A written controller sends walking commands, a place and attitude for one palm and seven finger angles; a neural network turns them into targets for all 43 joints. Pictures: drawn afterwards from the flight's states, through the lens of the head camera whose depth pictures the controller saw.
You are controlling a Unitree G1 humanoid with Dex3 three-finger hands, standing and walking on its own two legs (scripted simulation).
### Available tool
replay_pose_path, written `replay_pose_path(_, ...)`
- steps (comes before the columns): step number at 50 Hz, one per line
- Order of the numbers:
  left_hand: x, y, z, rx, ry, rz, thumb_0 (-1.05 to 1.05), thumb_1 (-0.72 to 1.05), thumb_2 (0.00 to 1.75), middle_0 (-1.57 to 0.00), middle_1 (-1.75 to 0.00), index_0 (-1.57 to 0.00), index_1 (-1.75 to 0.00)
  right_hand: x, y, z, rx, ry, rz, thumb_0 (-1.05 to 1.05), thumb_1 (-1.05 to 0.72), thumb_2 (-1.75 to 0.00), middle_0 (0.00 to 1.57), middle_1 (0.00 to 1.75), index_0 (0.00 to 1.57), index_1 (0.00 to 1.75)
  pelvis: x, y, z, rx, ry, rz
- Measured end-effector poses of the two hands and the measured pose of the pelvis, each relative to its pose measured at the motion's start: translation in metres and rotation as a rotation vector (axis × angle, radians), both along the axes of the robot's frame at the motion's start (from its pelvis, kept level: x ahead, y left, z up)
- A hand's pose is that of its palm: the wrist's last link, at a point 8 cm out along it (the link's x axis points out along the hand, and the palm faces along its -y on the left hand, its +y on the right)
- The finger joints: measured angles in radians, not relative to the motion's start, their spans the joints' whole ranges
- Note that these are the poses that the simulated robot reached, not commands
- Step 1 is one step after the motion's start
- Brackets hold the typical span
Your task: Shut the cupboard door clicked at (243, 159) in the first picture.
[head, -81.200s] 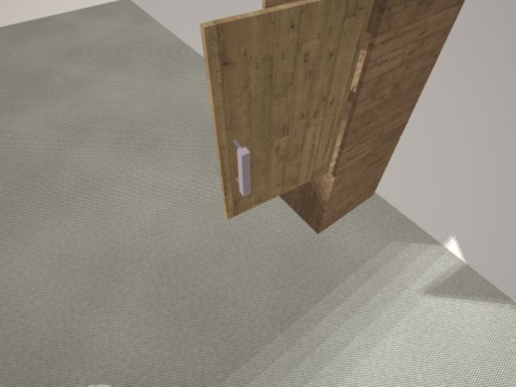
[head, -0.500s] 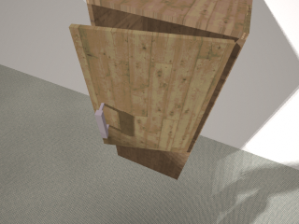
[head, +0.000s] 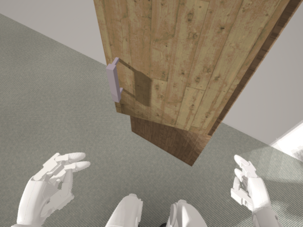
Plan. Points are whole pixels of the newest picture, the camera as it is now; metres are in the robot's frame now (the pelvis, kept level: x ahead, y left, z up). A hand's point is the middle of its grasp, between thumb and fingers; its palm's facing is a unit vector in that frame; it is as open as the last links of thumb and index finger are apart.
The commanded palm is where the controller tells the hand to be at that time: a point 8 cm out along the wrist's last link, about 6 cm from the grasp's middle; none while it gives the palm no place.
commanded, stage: raise the hand and make a fist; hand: left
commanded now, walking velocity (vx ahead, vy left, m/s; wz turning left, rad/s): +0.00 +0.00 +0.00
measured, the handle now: (116, 80) +0.54 +0.18 +0.02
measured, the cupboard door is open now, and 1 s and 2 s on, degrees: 16 16 16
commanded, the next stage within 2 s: bring the fist close to the handle in 1.36 s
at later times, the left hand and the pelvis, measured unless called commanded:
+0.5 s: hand (82, 174) +0.22 +0.19 +0.03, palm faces -0.19 -0.98 -0.01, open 3.3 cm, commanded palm +0.21 +0.25 +0.05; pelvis +0.01 +0.03 +0.00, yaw -2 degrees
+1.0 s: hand (63, 160) +0.24 +0.23 +0.06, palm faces -0.12 -0.99 -0.05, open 3.1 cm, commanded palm +0.22 +0.28 +0.05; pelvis +0.01 +0.05 +0.00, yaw -2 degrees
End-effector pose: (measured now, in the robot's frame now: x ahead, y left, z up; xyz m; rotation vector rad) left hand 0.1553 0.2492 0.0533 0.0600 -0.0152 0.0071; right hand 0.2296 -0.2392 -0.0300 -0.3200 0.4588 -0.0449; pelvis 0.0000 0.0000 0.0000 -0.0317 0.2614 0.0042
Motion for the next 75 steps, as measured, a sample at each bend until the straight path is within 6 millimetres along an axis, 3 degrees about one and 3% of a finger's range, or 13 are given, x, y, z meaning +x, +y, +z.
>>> replay_pose_path(4,0.033,-0.019,0.016,0.009,-0.090,-0.132,0.01,0.90,0.90,-0.61,-0.75,-0.61,-0.75,0.000,0.023,-0.024,0.074,0.033,0.007,0.01,-0.91,-0.90,0.20,0.30,0.20,0.30,-0.001,0.002,-0.005,-0.010,0.026,0.000)
replay_pose_path(10,0.073,-0.035,-0.016,-0.045,0.183,-0.252,0.01,0.90,0.90,-0.72,-0.87,-0.72,-0.87,-0.034,0.035,-0.044,0.165,0.172,-0.097,0.01,-0.90,-0.90,0.21,0.30,0.21,0.30,0.007,0.004,0.002,0.008,0.051,-0.028)
replay_pose_path(15,0.068,-0.007,0.001,-0.043,0.166,-0.084,0.01,0.90,0.90,-0.81,-0.97,-0.81,-0.97,-0.060,0.025,-0.042,0.143,0.259,-0.177,0.02,-0.90,-0.90,0.21,0.30,0.21,0.30,0.018,0.010,0.012,0.010,0.052,-0.039)
replay_pose_path(19,0.058,0.007,0.014,-0.005,0.069,-0.053,0.01,0.90,0.90,-0.88,-1.05,-0.88,-1.05,-0.065,0.015,-0.042,0.087,0.280,-0.175,0.02,-0.90,-0.90,0.21,0.30,0.21,0.30,0.020,0.016,0.011,0.002,0.061,-0.029)
replay_pose_path(25,0.058,-0.001,-0.019,-0.041,0.119,-0.194,0.01,0.90,0.90,-0.99,-1.17,-0.99,-1.17,-0.053,0.009,-0.039,0.021,0.228,-0.166,0.02,-0.90,-0.90,0.21,0.30,0.20,0.30,0.015,0.026,-0.001,-0.013,0.076,-0.029)
replay_pose_path(28,0.063,0.001,-0.020,-0.046,0.112,-0.214,0.01,0.90,0.90,-1.05,-1.23,-1.05,-1.23,-0.044,0.014,-0.033,0.009,0.191,-0.159,0.02,-0.90,-0.90,0.21,0.30,0.20,0.30,0.013,0.030,-0.003,-0.019,0.074,-0.033)
replay_pose_path(34,0.066,0.024,0.009,-0.032,0.007,-0.113,0.01,0.90,0.90,-1.16,-1.35,-1.16,-1.35,-0.029,0.038,-0.021,0.040,0.152,-0.117,0.01,-0.90,-0.90,0.20,0.30,0.20,0.30,0.014,0.038,0.002,-0.031,0.063,-0.026)
replay_pose_path(38,0.062,0.027,0.002,-0.031,0.069,-0.122,0.01,0.90,0.90,-1.22,-1.42,-1.22,-1.42,-0.024,0.053,-0.018,0.065,0.146,-0.082,0.01,-0.90,-0.90,0.21,0.30,0.20,0.30,0.014,0.043,0.005,-0.037,0.061,-0.020)
replay_pose_path(43,0.062,0.026,-0.015,-0.034,0.146,-0.174,0.01,0.90,0.90,-1.27,-1.47,-1.27,-1.47,-0.027,0.060,-0.018,0.055,0.155,-0.063,0.01,-0.90,-0.90,0.21,0.30,0.21,0.30,0.013,0.046,0.005,-0.039,0.063,-0.021)
replay_pose_path(50,0.073,0.040,0.006,-0.004,0.020,-0.128,0.01,0.90,0.90,-1.29,-1.50,-1.29,-1.49,-0.039,0.054,-0.027,0.036,0.207,-0.071,0.01,-0.90,-0.90,0.21,0.30,0.21,0.31,0.013,0.047,0.002,-0.044,0.068,-0.018)
replay_pose_path(58,0.075,0.031,-0.014,-0.036,0.149,-0.184,0.01,0.90,0.90,-1.30,-1.50,-1.30,-1.50,-0.049,0.042,-0.028,0.038,0.227,-0.119,0.01,-0.90,-0.90,0.21,0.30,0.21,0.30,0.016,0.045,0.004,-0.038,0.077,-0.027)
replay_pose_path(66,0.077,0.028,0.005,-0.012,0.027,-0.139,0.01,0.90,0.90,-1.30,-1.50,-1.30,-1.50,-0.046,0.034,-0.028,0.028,0.219,-0.113,0.01,-0.90,-0.90,0.21,0.30,0.21,0.30,0.017,0.038,0.003,-0.035,0.076,-0.024)
replay_pose_path(75,0.073,0.013,-0.013,-0.034,0.127,-0.177,0.01,0.90,0.90,-1.30,-1.50,-1.30,-1.50,-0.037,0.032,-0.028,0.044,0.199,-0.106,0.01,-0.90,-0.90,0.21,0.30,0.21,0.30,0.018,0.030,0.001,-0.029,0.079,-0.025)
